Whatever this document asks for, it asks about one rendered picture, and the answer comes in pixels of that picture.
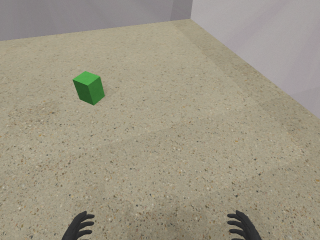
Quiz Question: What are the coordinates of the right robot hand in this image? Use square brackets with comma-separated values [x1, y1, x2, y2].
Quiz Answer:
[227, 210, 262, 240]

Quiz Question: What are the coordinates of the left robot hand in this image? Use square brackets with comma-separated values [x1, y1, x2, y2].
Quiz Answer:
[61, 211, 95, 240]

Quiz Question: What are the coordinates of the carton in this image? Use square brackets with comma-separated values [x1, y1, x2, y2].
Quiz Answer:
[72, 71, 105, 106]

